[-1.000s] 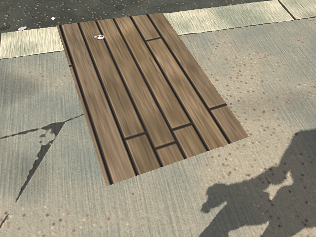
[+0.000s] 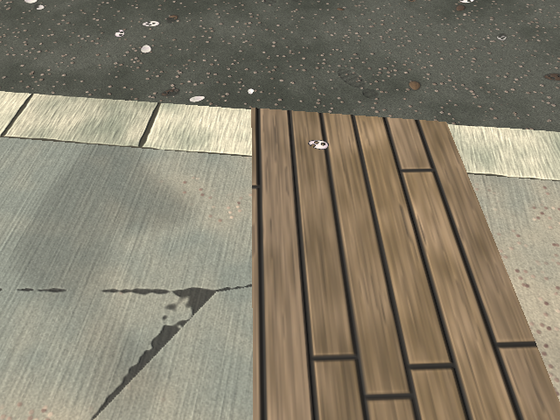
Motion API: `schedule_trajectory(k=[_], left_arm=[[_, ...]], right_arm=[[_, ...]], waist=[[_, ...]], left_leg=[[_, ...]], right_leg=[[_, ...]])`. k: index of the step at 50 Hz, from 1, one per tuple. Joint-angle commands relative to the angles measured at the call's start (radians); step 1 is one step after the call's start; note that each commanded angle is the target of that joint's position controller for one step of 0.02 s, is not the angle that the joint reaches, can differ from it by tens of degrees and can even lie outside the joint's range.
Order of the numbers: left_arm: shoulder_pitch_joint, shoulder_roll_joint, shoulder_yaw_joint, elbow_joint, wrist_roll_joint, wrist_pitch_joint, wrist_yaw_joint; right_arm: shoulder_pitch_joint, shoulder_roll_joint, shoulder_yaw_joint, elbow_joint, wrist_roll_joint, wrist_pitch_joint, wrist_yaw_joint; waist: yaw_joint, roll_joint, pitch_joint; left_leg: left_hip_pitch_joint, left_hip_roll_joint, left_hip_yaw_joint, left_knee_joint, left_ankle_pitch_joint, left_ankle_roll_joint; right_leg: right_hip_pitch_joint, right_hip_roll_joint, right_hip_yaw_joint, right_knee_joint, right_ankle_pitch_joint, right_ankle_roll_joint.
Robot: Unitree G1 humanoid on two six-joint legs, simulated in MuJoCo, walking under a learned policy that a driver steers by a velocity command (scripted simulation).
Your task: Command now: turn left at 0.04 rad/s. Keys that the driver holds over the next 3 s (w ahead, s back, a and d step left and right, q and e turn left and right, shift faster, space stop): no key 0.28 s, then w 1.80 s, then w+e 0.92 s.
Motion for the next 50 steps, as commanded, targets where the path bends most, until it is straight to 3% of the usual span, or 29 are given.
schedule_trajectory(k=[1,14,15,16,17,19,21,23,25,26,27,28,29,30,32,34,38,41,45,48,50], left_arm=[[-0.027,0.097,0.022,-0.031,-0.005,-0.011,0.007],[-0.042,0.104,0.028,0.084,-0.013,0.014,0.029],[-0.027,0.093,0.026,0.102,-0.013,0.016,0.030],[-0.026,0.094,0.028,0.112,-0.018,0.018,0.030],[-0.039,0.095,0.030,0.113,-0.023,0.016,0.029],[-0.118,0.088,0.029,0.076,-0.034,-0.009,0.021],[-0.154,0.092,0.031,0.052,-0.049,-0.046,0.005],[-0.126,0.091,0.031,0.060,-0.055,-0.075,-0.016],[0.016,0.090,0.040,0.134,-0.048,-0.085,-0.027],[0.117,0.112,0.055,0.180,-0.038,-0.080,-0.028],[0.239,0.176,0.075,0.203,-0.035,-0.078,-0.021],[0.342,0.282,0.096,0.214,-0.034,-0.080,-0.026],[0.272,0.198,0.065,0.195,-0.022,-0.090,-0.026],[0.199,0.151,0.050,0.168,-0.024,-0.097,-0.025],[0.125,0.127,0.037,0.139,-0.024,-0.099,-0.029],[0.149,0.097,0.022,0.147,-0.018,-0.091,-0.026],[0.194,0.138,0.021,0.154,-0.013,-0.078,-0.005],[0.214,0.153,0.020,0.150,-0.015,-0.073,0.005],[0.276,0.152,0.023,0.171,-0.029,-0.067,0.009],[0.267,0.169,0.035,0.169,-0.032,-0.058,0.011],[0.241,0.195,0.045,0.159,-0.025,-0.047,0.012]], right_arm=[[0.012,-0.122,-0.036,-0.053,0.004,-0.014,-0.004],[0.047,-0.109,-0.042,0.024,0.008,-0.018,-0.008],[0.070,-0.106,-0.043,0.042,0.009,-0.016,-0.010],[0.082,-0.125,-0.050,0.053,0.015,-0.013,-0.012],[0.091,-0.153,-0.060,0.056,0.020,-0.010,-0.014],[0.131,-0.204,-0.074,0.062,0.032,-0.020,-0.018],[0.131,-0.212,-0.078,0.074,0.033,-0.045,-0.022],[0.099,-0.197,-0.076,0.074,0.040,-0.057,-0.016],[0.028,-0.201,-0.076,0.065,0.051,-0.050,-0.008],[0.019,-0.186,-0.072,0.062,0.044,-0.050,-0.007],[-0.016,-0.129,-0.055,0.042,0.037,-0.056,-0.005],[-0.011,-0.092,-0.048,0.004,0.039,-0.073,-0.012],[-0.005,-0.139,-0.060,0.009,0.060,-0.088,-0.012],[0.006,-0.149,-0.063,0.019,0.072,-0.099,-0.004],[-0.012,-0.152,-0.070,0.031,0.054,-0.107,0.000],[-0.021,-0.137,-0.073,0.034,0.039,-0.099,0.011],[-0.131,-0.095,-0.060,-0.001,0.036,-0.082,0.018],[-0.243,-0.076,-0.046,-0.032,0.041,-0.086,0.028],[-0.347,-0.085,-0.039,-0.063,0.049,-0.093,0.049],[-0.348,-0.116,-0.046,-0.072,0.048,-0.101,0.063],[-0.206,-0.169,-0.072,-0.036,0.044,-0.100,0.058]], waist=[[-0.011,0.003,-0.028],[-0.007,0.005,-0.027],[-0.008,0.015,-0.046],[-0.012,0.036,-0.025],[-0.024,0.073,0.013],[-0.060,0.166,0.115],[-0.061,0.183,0.177],[-0.037,0.148,0.152],[0.040,0.109,0.074],[0.075,0.088,0.025],[0.123,-0.065,-0.009],[0.136,-0.330,-0.055],[0.098,-0.212,-0.021],[0.062,-0.151,0.038],[0.030,-0.082,0.070],[0.019,-0.097,0.051],[0.033,-0.069,0.069],[0.058,-0.082,0.092],[0.071,-0.079,0.133],[0.029,-0.088,0.106],[-0.061,-0.125,-0.012]], left_leg=[[-0.070,0.070,-0.076,-0.130,0.148,0.037],[-0.045,0.048,-0.043,-0.133,0.253,0.027],[-0.036,0.043,-0.040,-0.151,0.149,0.031],[-0.046,0.044,-0.054,-0.173,-0.014,0.049],[-0.057,0.070,-0.105,-0.214,-0.217,0.082],[-0.036,0.222,-0.332,-0.355,-0.483,0.176],[0.000,0.319,-0.452,-0.399,-0.398,0.235],[0.065,0.306,-0.381,-0.362,-0.236,0.212],[-0.060,0.205,-0.215,-0.285,-0.084,0.149],[-0.137,0.152,-0.149,-0.198,0.005,0.120],[-0.260,0.050,-0.018,0.081,0.083,0.052],[-0.470,-0.063,0.043,0.401,-0.152,-0.008],[-0.561,-0.019,-0.068,0.585,-0.232,0.006],[-0.609,0.032,-0.087,0.632,-0.139,0.034],[-0.611,0.103,-0.053,0.581,0.033,0.052],[-0.538,0.126,-0.019,0.515,0.120,0.040],[-0.553,0.121,0.031,0.335,0.224,-0.010],[-0.477,0.095,0.059,0.140,0.352,-0.016],[-0.444,0.073,0.061,0.014,0.400,0.008],[-0.396,0.053,0.061,-0.035,0.329,0.053],[-0.181,-0.008,0.101,-0.027,0.268,0.094]], right_leg=[[0.089,-0.032,0.042,-0.040,0.117,-0.017],[0.131,-0.038,0.047,-0.028,0.175,-0.022],[0.138,-0.022,0.027,-0.023,0.084,-0.022],[0.106,0.010,-0.006,0.010,-0.063,-0.025],[0.037,0.040,-0.040,0.064,-0.205,-0.028],[-0.160,0.050,-0.058,0.200,-0.250,-0.047],[-0.276,-0.019,0.012,0.287,-0.266,-0.089],[-0.261,-0.045,0.017,0.193,-0.282,-0.121],[0.074,0.020,-0.060,-0.009,-0.047,-0.110],[0.242,0.041,-0.051,-0.008,0.008,-0.095],[0.371,-0.107,0.184,-0.130,-0.120,-0.147],[0.501,-0.327,0.626,-0.298,-0.226,-0.295],[0.471,-0.366,0.701,-0.325,-0.282,-0.323],[0.430,-0.338,0.597,-0.320,-0.279,-0.292],[0.371,-0.276,0.424,-0.343,-0.153,-0.232],[0.331,-0.215,0.285,-0.358,0.030,-0.200],[0.298,-0.189,0.163,-0.384,0.264,-0.211],[0.240,-0.166,0.102,-0.414,0.253,-0.199],[0.286,-0.205,0.082,-0.415,0.248,-0.203],[0.384,-0.242,0.066,-0.331,0.437,-0.182],[0.409,-0.232,0.043,-0.145,0.797,-0.159]])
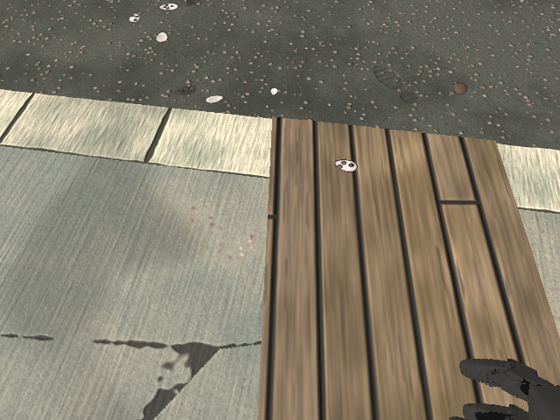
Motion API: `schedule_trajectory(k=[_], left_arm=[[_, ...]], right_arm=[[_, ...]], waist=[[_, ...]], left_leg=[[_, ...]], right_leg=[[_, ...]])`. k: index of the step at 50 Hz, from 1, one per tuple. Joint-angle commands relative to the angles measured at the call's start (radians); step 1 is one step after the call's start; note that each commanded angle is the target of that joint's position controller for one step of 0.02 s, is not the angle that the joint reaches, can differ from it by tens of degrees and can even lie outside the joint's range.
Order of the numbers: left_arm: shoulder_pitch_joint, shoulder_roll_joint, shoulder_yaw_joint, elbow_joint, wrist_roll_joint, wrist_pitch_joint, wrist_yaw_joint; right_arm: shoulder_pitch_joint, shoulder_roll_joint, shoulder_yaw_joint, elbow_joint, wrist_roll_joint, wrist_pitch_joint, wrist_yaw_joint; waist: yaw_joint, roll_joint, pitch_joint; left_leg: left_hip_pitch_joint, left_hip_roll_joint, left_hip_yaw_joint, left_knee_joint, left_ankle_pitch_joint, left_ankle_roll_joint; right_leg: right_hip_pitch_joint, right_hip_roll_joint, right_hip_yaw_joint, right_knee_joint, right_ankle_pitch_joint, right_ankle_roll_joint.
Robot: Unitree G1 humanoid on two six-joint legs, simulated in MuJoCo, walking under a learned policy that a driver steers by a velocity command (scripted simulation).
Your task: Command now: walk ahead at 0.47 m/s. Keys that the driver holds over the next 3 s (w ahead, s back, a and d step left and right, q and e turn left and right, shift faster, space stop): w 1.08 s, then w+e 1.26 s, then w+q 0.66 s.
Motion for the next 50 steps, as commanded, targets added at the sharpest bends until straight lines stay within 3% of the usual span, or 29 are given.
schedule_trajectory(k=[1,2,3,4,5,6,7,8,11,13,16,19,23,26,27,28,29,30,31,32,33,34,36,38,42,46,50], left_arm=[[-0.039,0.183,0.036,-0.051,0.008,0.010,0.007],[-0.030,0.143,0.020,-0.076,0.025,0.012,0.007],[0.120,-0.024,-0.025,-0.080,0.017,-0.011,-0.008],[0.035,0.097,0.003,-0.075,-0.015,-0.041,-0.018],[-0.088,0.158,0.021,-0.125,-0.040,-0.058,-0.020],[-0.146,0.155,0.021,-0.139,-0.036,-0.065,-0.012],[-0.161,0.145,0.028,-0.140,-0.020,-0.060,-0.004],[-0.130,0.124,0.030,-0.136,-0.012,-0.047,-0.003],[-0.127,0.079,0.027,-0.146,-0.005,-0.013,0.001],[-0.211,0.088,0.029,-0.183,0.004,-0.006,0.004],[-0.322,0.083,0.028,-0.221,0.011,-0.013,-0.004],[-0.438,0.065,0.016,-0.253,0.005,-0.023,-0.015],[-0.540,0.076,0.011,-0.301,-0.005,-0.029,-0.036],[-0.517,0.111,0.020,-0.314,-0.007,-0.038,-0.051],[-0.449,0.135,0.032,-0.300,-0.006,-0.040,-0.051],[-0.296,0.174,0.056,-0.253,-0.005,-0.040,-0.046],[-0.100,0.245,0.080,-0.207,0.006,-0.039,-0.037],[-0.001,0.332,0.103,-0.177,0.010,-0.030,-0.036],[-0.004,0.233,0.073,-0.182,0.005,-0.029,-0.039],[-0.095,0.189,0.057,-0.197,0.003,-0.031,-0.036],[-0.184,0.163,0.048,-0.219,0.007,-0.032,-0.035],[-0.238,0.133,0.040,-0.226,0.013,-0.034,-0.038],[-0.266,0.102,0.031,-0.221,0.024,-0.040,-0.043],[-0.244,0.123,0.037,-0.205,0.017,-0.047,-0.040],[-0.179,0.153,0.044,-0.174,0.014,-0.040,-0.018],[-0.118,0.166,0.045,-0.148,0.003,-0.033,-0.007],[-0.055,0.173,0.051,-0.109,-0.005,-0.015,-0.002]], right_arm=[[0.247,-0.191,-0.076,0.019,0.001,-0.009,-0.011],[0.437,-0.254,-0.093,0.062,-0.012,-0.004,-0.024],[0.478,-0.312,-0.097,0.091,-0.020,-0.005,-0.014],[0.460,-0.205,-0.071,0.094,-0.014,-0.006,-0.014],[0.358,-0.173,-0.058,0.086,-0.013,-0.011,-0.017],[0.274,-0.153,-0.050,0.074,-0.017,-0.017,-0.016],[0.225,-0.129,-0.043,0.071,-0.027,-0.023,-0.012],[0.204,-0.107,-0.036,0.076,-0.038,-0.028,-0.009],[0.229,-0.116,-0.036,0.112,-0.027,-0.038,-0.008],[0.265,-0.148,-0.042,0.132,-0.030,-0.037,-0.022],[0.314,-0.165,-0.043,0.154,-0.025,-0.027,-0.039],[0.376,-0.183,-0.044,0.183,-0.015,-0.022,-0.046],[0.447,-0.191,-0.046,0.227,-0.008,-0.003,-0.050],[0.438,-0.210,-0.055,0.235,-0.007,0.017,-0.055],[0.416,-0.218,-0.057,0.231,-0.008,0.023,-0.055],[0.402,-0.203,-0.050,0.226,-0.012,0.029,-0.055],[0.408,-0.169,-0.032,0.203,-0.027,0.029,-0.057],[0.534,-0.037,0.007,0.197,-0.029,0.007,-0.043],[0.494,-0.107,-0.007,0.214,-0.012,-0.019,-0.039],[0.394,-0.184,-0.029,0.182,0.017,-0.035,-0.035],[0.336,-0.184,-0.028,0.170,0.019,-0.040,-0.040],[0.304,-0.173,-0.033,0.168,0.004,-0.036,-0.047],[0.338,-0.134,-0.035,0.178,-0.007,-0.010,-0.051],[0.337,-0.106,-0.032,0.177,-0.012,0.009,-0.053],[0.198,-0.104,-0.032,0.130,-0.024,0.011,-0.052],[0.059,-0.084,-0.021,0.096,-0.016,0.000,-0.038],[-0.036,-0.093,-0.016,0.059,-0.008,-0.008,-0.016]], waist=[[-0.228,-0.128,-0.138],[-0.283,-0.024,-0.283],[-0.183,0.271,-0.453],[-0.226,0.173,-0.393],[-0.204,0.138,-0.205],[-0.170,0.037,-0.129],[-0.135,0.008,-0.078],[-0.097,0.034,-0.074],[-0.067,0.043,-0.035],[-0.080,0.032,0.005],[-0.111,0.025,0.025],[-0.153,0.021,0.034],[-0.180,0.024,0.054],[-0.143,0.050,0.024],[-0.101,0.066,-0.019],[-0.027,0.058,-0.111],[0.040,-0.009,-0.262],[-0.009,-0.269,-0.404],[0.018,-0.229,-0.422],[0.003,-0.180,-0.263],[-0.028,-0.108,-0.173],[-0.055,-0.067,-0.104],[-0.107,-0.101,-0.078],[-0.122,-0.092,-0.056],[-0.096,-0.070,-0.011],[-0.052,-0.073,0.020],[-0.032,-0.073,0.051]], left_leg=[[0.410,-0.062,0.039,0.000,-0.043,0.073],[0.751,0.126,-0.181,0.037,-0.086,0.134],[1.044,0.371,-0.718,-0.122,-0.352,0.310],[0.978,0.348,-0.808,-0.241,-0.483,0.278],[0.818,0.315,-0.641,-0.264,-0.431,0.224],[0.653,0.279,-0.511,-0.292,-0.300,0.199],[0.527,0.239,-0.407,-0.315,-0.177,0.183],[0.453,0.207,-0.338,-0.342,-0.125,0.172],[0.351,0.186,-0.245,-0.405,-0.073,0.189],[0.344,0.185,-0.214,-0.434,-0.061,0.196],[0.371,0.156,-0.150,-0.439,-0.022,0.168],[0.394,0.140,-0.100,-0.435,-0.017,0.143],[0.554,0.199,-0.111,-0.374,0.008,0.136],[0.648,0.238,-0.124,-0.284,0.160,0.111],[0.652,0.226,-0.108,-0.204,0.326,0.097],[0.616,0.175,-0.069,-0.031,0.452,0.073],[0.433,0.119,-0.026,0.254,0.289,0.040],[0.002,-0.068,-0.002,0.640,-0.255,-0.039],[-0.121,-0.067,-0.156,0.770,-0.561,-0.023],[-0.200,-0.009,-0.154,0.808,-0.498,-0.003],[-0.178,0.049,-0.121,0.768,-0.399,0.000],[-0.141,0.082,-0.107,0.703,-0.332,-0.005],[-0.031,0.119,-0.110,0.629,-0.262,-0.014],[-0.031,0.128,-0.098,0.573,-0.228,-0.031],[-0.128,0.129,-0.089,0.348,-0.038,-0.062],[-0.073,0.084,-0.045,0.121,0.116,-0.062],[-0.098,0.068,-0.053,0.022,0.080,-0.039]], right_leg=[[-0.137,-0.214,0.028,0.385,1.060,-0.096],[-0.392,-0.160,0.007,0.705,0.747,-0.071],[-0.750,0.054,0.055,1.059,-0.096,-0.018],[-0.861,0.016,0.175,1.175,-0.156,-0.037],[-0.930,-0.037,0.140,1.185,-0.071,-0.054],[-0.888,-0.091,0.120,1.136,0.031,-0.057],[-0.839,-0.124,0.110,1.075,0.091,-0.051],[-0.772,-0.152,0.120,1.039,0.127,-0.049],[-0.751,-0.172,0.101,0.940,0.151,-0.026],[-0.829,-0.181,0.094,0.836,0.241,-0.003],[-0.860,-0.164,0.075,0.629,0.428,0.012],[-0.803,-0.121,0.033,0.459,0.543,0.013],[-0.845,-0.102,0.042,0.359,0.486,-0.007],[-0.784,-0.077,0.029,0.317,0.360,-0.046],[-0.678,-0.046,0.001,0.305,0.329,-0.064],[-0.474,-0.015,-0.025,0.289,0.339,-0.093],[-0.157,-0.145,0.115,0.332,0.366,-0.154],[0.224,-0.383,0.592,0.247,0.161,-0.322],[0.235,-0.395,0.754,0.129,0.073,-0.315],[0.105,-0.363,0.599,0.113,0.085,-0.260],[-0.049,-0.325,0.468,0.090,0.176,-0.233],[-0.182,-0.287,0.375,0.055,0.260,-0.219],[-0.313,-0.236,0.276,-0.005,0.327,-0.205],[-0.358,-0.228,0.220,-0.042,0.389,-0.221],[-0.327,-0.218,0.149,-0.076,0.441,-0.216],[-0.313,-0.190,0.082,-0.088,0.410,-0.186],[-0.183,-0.246,0.087,-0.043,0.422,-0.180]])
Over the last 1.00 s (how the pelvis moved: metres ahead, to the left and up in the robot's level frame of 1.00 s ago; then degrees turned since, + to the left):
0.27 -0.02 -0.01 -1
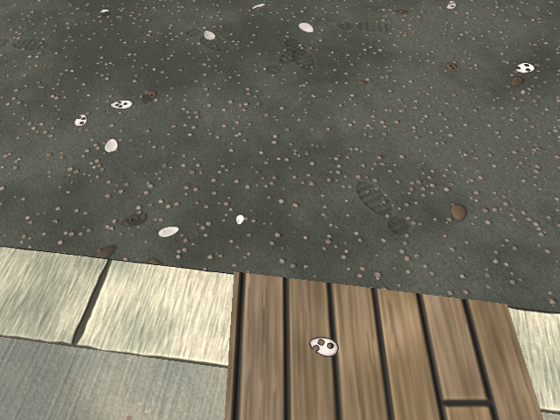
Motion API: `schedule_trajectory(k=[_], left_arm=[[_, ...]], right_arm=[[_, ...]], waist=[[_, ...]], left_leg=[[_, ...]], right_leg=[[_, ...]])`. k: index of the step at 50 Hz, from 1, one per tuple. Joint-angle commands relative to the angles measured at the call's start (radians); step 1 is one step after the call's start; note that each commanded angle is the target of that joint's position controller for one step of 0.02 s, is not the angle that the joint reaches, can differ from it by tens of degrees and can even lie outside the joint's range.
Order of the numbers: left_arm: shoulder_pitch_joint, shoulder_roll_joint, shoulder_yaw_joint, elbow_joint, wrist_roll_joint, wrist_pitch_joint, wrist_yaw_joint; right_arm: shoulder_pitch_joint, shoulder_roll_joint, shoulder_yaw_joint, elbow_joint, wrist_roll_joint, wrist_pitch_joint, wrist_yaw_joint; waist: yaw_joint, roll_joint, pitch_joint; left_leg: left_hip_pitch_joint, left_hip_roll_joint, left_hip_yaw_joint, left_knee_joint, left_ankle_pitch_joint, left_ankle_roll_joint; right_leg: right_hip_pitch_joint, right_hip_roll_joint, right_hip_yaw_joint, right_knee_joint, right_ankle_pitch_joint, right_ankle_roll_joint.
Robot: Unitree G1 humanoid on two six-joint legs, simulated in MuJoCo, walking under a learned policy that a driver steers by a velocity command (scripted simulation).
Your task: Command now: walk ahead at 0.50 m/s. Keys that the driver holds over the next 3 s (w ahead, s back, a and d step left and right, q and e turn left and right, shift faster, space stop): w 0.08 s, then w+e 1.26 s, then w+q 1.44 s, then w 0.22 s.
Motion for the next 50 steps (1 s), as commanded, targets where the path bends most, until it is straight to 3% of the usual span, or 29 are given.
schedule_trajectory(k=[1,4,5,6,7,8,9,11,12,14,17,22,26,28,30,32,33,34,35,36,37,38,39,40,42,45,47,48,50], left_arm=[[0.040,0.171,0.040,-0.013,-0.008,0.006,0.010],[0.005,0.190,0.049,-0.017,-0.009,0.021,0.015],[-0.005,0.173,0.043,-0.020,-0.007,0.028,0.014],[-0.001,0.137,0.025,-0.039,0.003,0.029,0.014],[0.121,0.018,-0.010,-0.051,0.008,0.012,0.005],[0.107,0.053,-0.004,-0.034,-0.009,-0.011,0.002],[0.018,0.146,0.024,-0.059,-0.041,-0.022,0.001],[-0.071,0.142,0.033,-0.079,-0.035,-0.016,0.015],[-0.052,0.124,0.040,-0.072,-0.029,-0.001,0.020],[-0.015,0.071,0.038,-0.062,-0.028,0.027,0.017],[-0.066,0.063,0.045,-0.092,-0.021,0.048,0.021],[-0.202,0.040,0.038,-0.148,-0.008,0.037,-0.005],[-0.322,0.019,0.022,-0.213,-0.007,0.041,-0.031],[-0.359,0.022,0.021,-0.248,-0.009,0.044,-0.046],[-0.341,0.043,0.031,-0.271,-0.011,0.047,-0.058],[-0.208,0.101,0.061,-0.259,-0.016,0.053,-0.060],[-0.050,0.157,0.092,-0.222,-0.019,0.054,-0.050],[0.090,0.248,0.126,-0.192,-0.016,0.065,-0.024],[0.021,0.325,0.131,-0.218,-0.022,0.057,-0.020],[0.064,0.241,0.103,-0.227,-0.008,0.045,-0.027],[0.041,0.178,0.086,-0.220,-0.002,0.033,-0.028],[-0.028,0.142,0.076,-0.227,-0.006,0.023,-0.031],[-0.092,0.105,0.064,-0.240,-0.005,0.017,-0.028],[-0.123,0.093,0.056,-0.258,0.004,0.014,-0.021],[-0.120,0.120,0.060,-0.264,0.002,0.012,-0.010],[-0.067,0.170,0.073,-0.258,0.000,0.012,0.012],[-0.041,0.174,0.076,-0.254,-0.005,0.020,0.023],[-0.039,0.175,0.078,-0.256,0.001,0.027,0.022],[-0.054,0.167,0.077,-0.278,0.020,0.026,0.019]], right_arm=[[-0.128,-0.070,-0.008,-0.093,0.005,-0.022,0.018],[-0.033,-0.116,-0.027,-0.076,0.006,-0.029,0.025],[0.099,-0.150,-0.050,-0.034,0.002,-0.029,0.020],[0.286,-0.211,-0.074,0.013,-0.010,-0.029,0.011],[0.401,-0.313,-0.099,0.036,-0.023,-0.022,0.005],[0.406,-0.230,-0.073,0.035,-0.012,-0.020,0.007],[0.327,-0.178,-0.055,0.028,-0.007,-0.024,0.005],[0.175,-0.100,-0.033,0.006,-0.013,-0.032,0.006],[0.138,-0.074,-0.026,0.007,-0.023,-0.039,0.007],[0.128,-0.066,-0.028,0.022,-0.031,-0.045,0.007],[0.157,-0.099,-0.040,0.043,-0.038,-0.050,-0.010],[0.186,-0.127,-0.045,0.052,-0.033,-0.039,-0.038],[0.272,-0.144,-0.053,0.079,-0.016,-0.013,-0.045],[0.290,-0.153,-0.058,0.084,-0.009,0.006,-0.045],[0.261,-0.181,-0.067,0.069,0.001,0.020,-0.049],[0.235,-0.211,-0.074,0.057,0.008,0.032,-0.054],[0.206,-0.214,-0.072,0.048,0.014,0.034,-0.052],[0.212,-0.185,-0.062,0.030,-0.003,0.023,-0.048],[0.281,-0.039,-0.020,-0.029,-0.024,-0.011,-0.030],[0.189,-0.115,-0.033,-0.050,0.014,-0.060,-0.011],[0.120,-0.136,-0.039,-0.075,0.047,-0.078,-0.003],[0.108,-0.126,-0.038,-0.075,0.034,-0.084,-0.009],[0.106,-0.138,-0.048,-0.063,0.004,-0.078,-0.018],[0.130,-0.143,-0.054,-0.057,-0.004,-0.064,-0.018],[0.138,-0.127,-0.056,-0.064,-0.015,-0.038,-0.021],[0.031,-0.094,-0.043,-0.103,-0.029,-0.022,-0.030],[-0.059,-0.072,-0.033,-0.135,-0.035,-0.028,-0.023],[-0.065,-0.051,-0.027,-0.143,-0.034,-0.033,-0.016],[0.008,-0.091,-0.044,-0.118,-0.024,-0.042,-0.001]], waist=[[-0.008,-0.101,0.080],[-0.077,-0.130,0.018],[-0.145,-0.119,-0.057],[-0.213,-0.065,-0.193],[-0.182,0.171,-0.346],[-0.199,0.193,-0.406],[-0.189,0.131,-0.240],[-0.130,0.044,-0.073],[-0.096,0.070,-0.039],[-0.068,0.072,-0.021],[-0.064,0.032,0.020],[-0.095,0.005,0.055],[-0.143,-0.019,0.104],[-0.145,-0.015,0.110],[-0.110,0.014,0.074],[-0.023,0.053,-0.021],[0.066,0.035,-0.103],[0.114,-0.082,-0.188],[-0.017,-0.316,-0.270],[0.052,-0.192,-0.352],[0.049,-0.151,-0.223],[-0.006,-0.048,-0.116],[-0.041,-0.035,-0.079],[-0.071,-0.048,-0.063],[-0.095,-0.047,-0.045],[-0.069,-0.065,-0.002],[-0.038,-0.084,0.006],[-0.035,-0.106,-0.018],[-0.060,-0.149,-0.087]], left_leg=[[-0.022,-0.014,0.001,-0.062,-0.034,0.025],[0.142,-0.061,0.040,-0.090,-0.138,0.066],[0.333,-0.093,0.064,-0.109,-0.137,0.089],[0.633,-0.004,-0.030,-0.069,-0.120,0.136],[1.034,0.260,-0.467,-0.124,-0.265,0.289],[1.047,0.312,-0.692,-0.268,-0.378,0.310],[0.913,0.282,-0.542,-0.287,-0.417,0.249],[0.628,0.207,-0.297,-0.355,-0.335,0.183],[0.539,0.170,-0.207,-0.392,-0.289,0.159],[0.461,0.146,-0.110,-0.439,-0.212,0.158],[0.468,0.147,-0.003,-0.463,-0.081,0.169],[0.523,0.129,0.138,-0.476,0.002,0.141],[0.665,0.172,0.187,-0.438,0.076,0.143],[0.740,0.195,0.209,-0.386,0.172,0.138],[0.766,0.198,0.242,-0.291,0.457,0.120],[0.759,0.187,0.260,-0.073,0.724,0.096],[0.676,0.147,0.277,0.135,0.669,0.065],[0.430,0.091,0.278,0.453,0.304,0.017],[-0.009,-0.151,0.149,0.834,-0.609,-0.045],[-0.117,-0.129,-0.078,0.890,-0.631,-0.015],[-0.173,-0.078,-0.077,0.849,-0.569,0.015],[-0.141,-0.032,-0.073,0.735,-0.490,0.023],[-0.073,0.002,-0.069,0.640,-0.445,0.017],[-0.004,0.017,-0.072,0.598,-0.411,0.006],[0.045,0.020,-0.056,0.499,-0.384,-0.027],[0.036,-0.006,-0.035,0.284,-0.229,-0.065],[0.079,-0.047,-0.025,0.109,-0.064,-0.057],[0.160,-0.079,-0.004,0.074,0.019,-0.057],[0.274,-0.089,-0.022,0.217,0.130,-0.050]], right_leg=[[0.016,-0.314,0.122,-0.021,0.283,-0.142],[0.063,-0.321,0.112,0.107,0.539,-0.111],[0.022,-0.274,0.088,0.266,0.662,-0.090],[-0.143,-0.215,0.056,0.521,0.538,-0.059],[-0.562,-0.042,0.012,0.932,0.075,0.020],[-0.687,-0.012,0.171,1.091,-0.345,0.014],[-0.774,-0.068,0.194,1.155,-0.298,-0.004],[-0.729,-0.163,0.156,1.059,-0.122,-0.011],[-0.667,-0.193,0.164,1.009,-0.065,-0.010],[-0.607,-0.205,0.162,0.984,-0.012,-0.006],[-0.689,-0.203,0.178,0.901,0.105,0.006],[-0.709,-0.183,0.114,0.629,0.321,0.013],[-0.767,-0.172,0.052,0.515,0.291,-0.009],[-0.782,-0.156,0.017,0.483,0.218,-0.026],[-0.682,-0.105,-0.041,0.467,0.125,-0.056],[-0.474,-0.030,-0.087,0.470,0.035,-0.099],[-0.242,0.008,-0.080,0.387,0.103,-0.136],[0.047,-0.117,0.150,0.336,0.089,-0.198],[0.341,-0.366,0.754,0.201,-0.022,-0.406],[0.376,-0.398,0.867,0.091,-0.075,-0.405],[0.288,-0.368,0.712,0.097,-0.036,-0.353],[0.123,-0.317,0.580,0.096,0.065,-0.310],[0.003,-0.275,0.486,0.092,0.151,-0.279],[-0.087,-0.250,0.442,0.075,0.213,-0.271],[-0.183,-0.230,0.402,0.051,0.281,-0.270],[-0.262,-0.191,0.339,0.039,0.311,-0.248],[-0.292,-0.142,0.300,0.058,0.285,-0.202],[-0.335,-0.117,0.274,0.082,0.296,-0.186],[-0.365,-0.147,0.296,0.150,0.338,-0.177]])
Over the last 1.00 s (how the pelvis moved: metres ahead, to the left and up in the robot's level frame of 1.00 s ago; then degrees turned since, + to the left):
0.57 -0.02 0.02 0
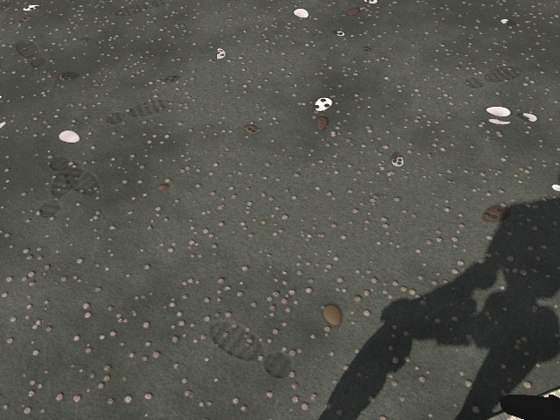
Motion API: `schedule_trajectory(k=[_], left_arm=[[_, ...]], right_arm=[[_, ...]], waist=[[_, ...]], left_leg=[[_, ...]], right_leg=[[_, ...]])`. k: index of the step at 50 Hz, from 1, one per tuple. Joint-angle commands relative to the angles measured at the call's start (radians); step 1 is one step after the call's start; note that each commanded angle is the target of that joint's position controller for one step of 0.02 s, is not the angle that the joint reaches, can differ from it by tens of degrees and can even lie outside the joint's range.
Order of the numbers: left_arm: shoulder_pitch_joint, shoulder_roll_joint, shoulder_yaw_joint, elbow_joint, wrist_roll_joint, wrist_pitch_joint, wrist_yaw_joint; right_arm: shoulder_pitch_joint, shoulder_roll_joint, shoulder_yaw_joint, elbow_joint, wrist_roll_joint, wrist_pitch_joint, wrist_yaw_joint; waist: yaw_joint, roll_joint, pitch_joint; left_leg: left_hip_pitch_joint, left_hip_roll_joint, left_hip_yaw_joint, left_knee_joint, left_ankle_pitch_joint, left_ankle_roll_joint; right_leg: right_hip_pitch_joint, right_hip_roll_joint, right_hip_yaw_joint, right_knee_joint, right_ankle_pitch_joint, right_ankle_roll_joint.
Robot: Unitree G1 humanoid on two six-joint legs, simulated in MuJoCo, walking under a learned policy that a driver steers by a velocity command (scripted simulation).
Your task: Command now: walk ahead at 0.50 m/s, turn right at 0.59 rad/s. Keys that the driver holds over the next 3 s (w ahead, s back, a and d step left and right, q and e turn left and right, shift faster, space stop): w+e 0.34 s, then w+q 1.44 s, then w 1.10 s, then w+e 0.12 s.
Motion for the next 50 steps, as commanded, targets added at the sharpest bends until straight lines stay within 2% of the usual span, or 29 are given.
schedule_trajectory(k=[1,4,5,6,7,8,9,10,11,12,14,16,19,21,24,25,26,27,28,29,30,32,33,35,37,41,43,48,50], left_arm=[[-0.043,0.149,0.039,-0.095,0.001,-0.013,0.008],[-0.049,0.131,0.033,-0.129,-0.006,-0.003,0.008],[-0.093,0.136,0.034,-0.149,-0.005,-0.001,0.012],[-0.148,0.127,0.029,-0.172,-0.010,-0.004,0.013],[-0.071,0.055,0.010,-0.191,-0.016,-0.005,0.012],[0.097,-0.026,-0.012,-0.162,-0.015,-0.004,0.013],[0.113,0.054,-0.001,-0.188,-0.061,-0.009,0.012],[-0.010,0.146,0.023,-0.186,-0.058,0.000,0.021],[-0.090,0.179,0.031,-0.207,-0.037,0.018,0.023],[-0.106,0.165,0.029,-0.211,-0.022,0.034,0.020],[-0.104,0.124,0.024,-0.241,-0.032,0.050,0.001],[-0.181,0.102,0.010,-0.281,-0.026,0.051,-0.008],[-0.214,0.042,-0.017,-0.292,-0.006,0.029,-0.033],[-0.237,0.041,-0.023,-0.296,-0.003,0.016,-0.046],[-0.235,0.089,-0.005,-0.302,-0.005,-0.004,-0.061],[-0.192,0.104,0.004,-0.293,-0.004,-0.011,-0.062],[-0.054,0.143,0.029,-0.239,-0.004,-0.018,-0.059],[0.116,0.181,0.048,-0.190,0.005,-0.020,-0.050],[0.131,0.276,0.059,-0.211,0.011,-0.018,-0.040],[0.174,0.261,0.058,-0.203,0.005,-0.021,-0.048],[0.138,0.217,0.045,-0.185,-0.009,-0.027,-0.049],[0.023,0.148,0.020,-0.178,-0.007,-0.041,-0.052],[-0.032,0.134,0.016,-0.174,-0.002,-0.057,-0.054],[-0.076,0.124,0.020,-0.150,-0.004,-0.089,-0.030],[-0.064,0.129,0.027,-0.118,-0.001,-0.090,-0.005],[-0.023,0.138,0.035,-0.078,-0.002,-0.084,0.025],[0.016,0.135,0.039,-0.065,-0.003,-0.081,0.025],[0.114,0.121,0.037,-0.038,-0.011,-0.047,0.028],[0.105,0.146,0.041,-0.040,-0.018,-0.033,0.030]], right_arm=[[0.038,-0.090,-0.024,-0.040,0.006,-0.020,0.019],[0.028,-0.112,-0.033,-0.058,0.009,-0.044,0.029],[0.104,-0.138,-0.047,-0.039,0.013,-0.053,0.028],[0.234,-0.163,-0.064,-0.010,0.013,-0.063,0.029],[0.348,-0.244,-0.089,-0.004,0.000,-0.065,0.029],[0.357,-0.240,-0.080,-0.012,0.017,-0.052,0.035],[0.373,-0.235,-0.079,0.008,0.029,-0.043,0.042],[0.315,-0.149,-0.063,-0.017,0.036,-0.039,0.041],[0.256,-0.105,-0.046,-0.028,0.031,-0.029,0.041],[0.218,-0.084,-0.033,-0.038,0.027,-0.029,0.041],[0.175,-0.095,-0.030,-0.021,0.031,-0.027,0.030],[0.194,-0.127,-0.037,0.000,0.027,-0.030,0.026],[0.260,-0.180,-0.044,0.054,0.021,-0.019,0.025],[0.263,-0.195,-0.040,0.065,0.046,-0.005,0.031],[0.252,-0.200,-0.032,0.068,0.060,-0.001,0.038],[0.249,-0.201,-0.028,0.069,0.064,-0.001,0.039],[0.246,-0.184,-0.021,0.062,0.050,-0.007,0.042],[0.219,-0.170,-0.015,0.048,0.042,-0.017,0.039],[0.379,-0.072,0.012,0.035,0.022,-0.025,0.047],[0.364,-0.098,0.011,0.027,0.059,-0.035,0.045],[0.275,-0.138,-0.005,-0.001,0.084,-0.028,0.041],[0.225,-0.132,-0.010,-0.013,0.050,0.003,0.024],[0.238,-0.131,-0.021,-0.013,0.044,0.024,0.023],[0.216,-0.090,-0.019,-0.026,0.042,0.048,0.026],[0.191,-0.062,-0.015,-0.041,0.021,0.051,0.031],[0.106,-0.038,-0.004,-0.069,0.022,0.054,0.065],[0.039,-0.041,-0.002,-0.101,0.036,0.060,0.077],[-0.097,-0.026,0.010,-0.135,0.042,0.062,0.096],[-0.041,-0.033,0.003,-0.114,0.031,0.055,0.097]], waist=[[-0.054,-0.131,-0.099],[-0.075,-0.144,-0.063],[-0.122,-0.168,-0.074],[-0.209,-0.167,-0.104],[-0.214,0.008,-0.212],[-0.123,0.270,-0.251],[-0.097,0.394,-0.206],[-0.124,0.157,-0.082],[-0.119,0.042,-0.015],[-0.098,-0.001,0.004],[-0.048,0.050,0.043],[-0.070,0.048,0.055],[-0.094,0.016,-0.033],[-0.096,0.025,-0.050],[-0.070,0.058,-0.059],[-0.034,0.060,-0.075],[0.030,0.029,-0.137],[0.112,0.013,-0.191],[0.029,-0.262,-0.284],[0.063,-0.295,-0.329],[0.063,-0.217,-0.202],[0.001,-0.093,-0.092],[-0.046,-0.070,-0.046],[-0.074,-0.093,0.005],[-0.081,-0.084,-0.004],[-0.056,-0.075,-0.022],[-0.028,-0.074,-0.001],[0.051,-0.047,0.089],[0.025,-0.043,0.076]], left_leg=[[0.239,-0.064,0.051,0.079,0.107,0.010],[0.270,-0.089,0.059,-0.029,-0.099,0.034],[0.367,-0.105,0.068,-0.064,-0.126,0.040],[0.499,-0.095,0.063,-0.146,-0.105,0.058],[0.718,0.090,-0.156,-0.211,-0.192,0.163],[0.859,0.267,-0.427,-0.252,-0.082,0.268],[0.849,0.364,-0.701,-0.407,-0.253,0.360],[0.753,0.335,-0.625,-0.422,-0.314,0.340],[0.622,0.307,-0.461,-0.406,-0.267,0.316],[0.509,0.266,-0.355,-0.425,-0.239,0.298],[0.410,0.197,-0.197,-0.478,-0.267,0.249],[0.419,0.188,-0.094,-0.531,-0.161,0.248],[0.472,0.170,0.015,-0.510,-0.022,0.246],[0.468,0.142,0.068,-0.496,0.000,0.233],[0.503,0.152,0.067,-0.388,0.118,0.205],[0.493,0.134,0.079,-0.313,0.209,0.188],[0.427,0.095,0.119,-0.151,0.301,0.170],[0.283,0.042,0.141,0.078,0.233,0.127],[-0.006,-0.052,0.119,0.433,-0.555,0.062],[-0.115,-0.082,0.004,0.556,-0.582,0.074],[-0.208,-0.033,0.000,0.572,-0.539,0.090],[-0.140,0.026,-0.010,0.503,-0.451,0.090],[-0.087,0.046,-0.028,0.415,-0.390,0.088],[-0.056,0.044,-0.045,0.293,-0.233,0.093],[-0.025,0.015,-0.036,0.164,-0.016,0.085],[0.115,-0.040,0.025,-0.039,0.351,0.102],[0.077,-0.036,0.008,-0.088,0.372,0.114],[-0.074,-0.010,0.023,-0.231,0.282,0.116],[0.052,-0.027,0.088,-0.275,0.188,0.128]], right_leg=[[-0.158,-0.208,0.152,-0.020,0.322,-0.130],[-0.096,-0.222,0.260,0.071,0.256,-0.120],[-0.113,-0.208,0.278,0.139,0.316,-0.107],[-0.142,-0.158,0.257,0.306,0.377,-0.073],[-0.267,-0.070,0.197,0.621,0.218,-0.017],[-0.478,0.033,0.143,0.906,-0.410,0.016],[-0.708,-0.002,0.094,1.044,-0.388,0.017],[-0.762,-0.069,0.086,1.114,-0.277,0.022],[-0.741,-0.108,0.057,1.096,-0.201,0.022],[-0.660,-0.149,0.051,1.058,-0.164,0.026],[-0.591,-0.208,0.054,0.908,-0.122,0.023],[-0.597,-0.219,0.007,0.739,-0.076,0.033],[-0.485,-0.201,-0.040,0.517,0.050,0.027],[-0.385,-0.160,-0.114,0.412,0.082,0.030],[-0.295,-0.142,-0.132,0.324,0.106,0.008],[-0.190,-0.114,-0.158,0.244,0.117,-0.006],[0.032,-0.074,-0.213,0.227,0.237,-0.018],[0.254,-0.120,-0.168,0.196,0.298,-0.043],[0.494,-0.431,0.228,0.153,0.334,-0.193],[0.430,-0.493,0.459,-0.001,0.115,-0.274],[0.346,-0.485,0.408,-0.038,-0.016,-0.263],[0.119,-0.462,0.294,-0.065,0.048,-0.219],[0.015,-0.438,0.218,-0.087,0.031,-0.191],[-0.069,-0.410,0.096,-0.122,0.044,-0.128],[-0.100,-0.380,-0.013,-0.087,0.075,-0.105],[-0.183,-0.348,-0.166,-0.005,0.025,-0.056],[-0.128,-0.375,-0.171,0.051,-0.020,-0.040],[0.061,-0.431,-0.165,0.254,0.010,0.005],[0.032,-0.429,-0.196,0.369,0.155,0.021]])
Over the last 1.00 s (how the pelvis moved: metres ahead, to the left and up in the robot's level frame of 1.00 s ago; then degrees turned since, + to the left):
0.55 -0.06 0.00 -28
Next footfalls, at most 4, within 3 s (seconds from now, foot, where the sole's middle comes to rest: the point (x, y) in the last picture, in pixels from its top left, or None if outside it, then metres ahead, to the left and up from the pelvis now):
0.12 left None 0.21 0.16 -0.78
0.54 right None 0.36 -0.17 -0.78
1.04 left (302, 347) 0.71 0.05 -0.91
1.46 right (357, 265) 0.99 -0.11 -0.91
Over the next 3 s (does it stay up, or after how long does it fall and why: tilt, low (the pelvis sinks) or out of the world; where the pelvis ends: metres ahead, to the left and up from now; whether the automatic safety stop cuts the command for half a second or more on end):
stays up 1.51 0.39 -0.14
